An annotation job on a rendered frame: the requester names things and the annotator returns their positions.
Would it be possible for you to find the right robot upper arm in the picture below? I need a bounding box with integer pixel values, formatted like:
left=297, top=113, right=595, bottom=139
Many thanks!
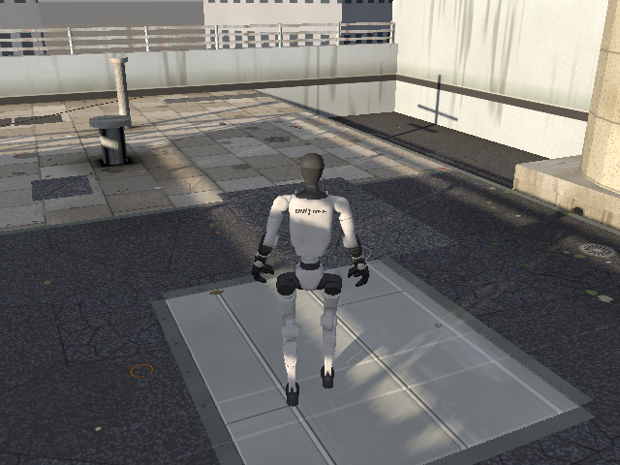
left=331, top=195, right=358, bottom=249

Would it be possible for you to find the right robot hand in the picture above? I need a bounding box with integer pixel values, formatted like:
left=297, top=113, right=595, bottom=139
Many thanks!
left=348, top=266, right=370, bottom=287

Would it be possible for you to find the robot right shin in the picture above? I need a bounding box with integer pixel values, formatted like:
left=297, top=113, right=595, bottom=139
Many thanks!
left=323, top=314, right=337, bottom=376

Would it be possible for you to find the left robot hand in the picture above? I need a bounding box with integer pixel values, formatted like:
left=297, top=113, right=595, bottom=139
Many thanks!
left=251, top=263, right=274, bottom=283

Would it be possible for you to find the robot left shin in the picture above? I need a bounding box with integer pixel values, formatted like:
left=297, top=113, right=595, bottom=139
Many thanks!
left=282, top=325, right=297, bottom=392

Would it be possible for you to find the left robot forearm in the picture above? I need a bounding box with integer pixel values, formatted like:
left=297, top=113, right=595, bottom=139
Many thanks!
left=254, top=232, right=272, bottom=267

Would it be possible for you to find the right robot forearm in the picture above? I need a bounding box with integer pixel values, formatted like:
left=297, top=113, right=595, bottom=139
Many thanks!
left=348, top=234, right=367, bottom=270

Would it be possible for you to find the robot shin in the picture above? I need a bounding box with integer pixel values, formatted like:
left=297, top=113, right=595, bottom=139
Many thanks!
left=323, top=314, right=337, bottom=376
left=282, top=325, right=297, bottom=392

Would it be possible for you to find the left robot upper arm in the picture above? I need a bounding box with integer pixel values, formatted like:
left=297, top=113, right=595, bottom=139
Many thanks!
left=263, top=195, right=292, bottom=247

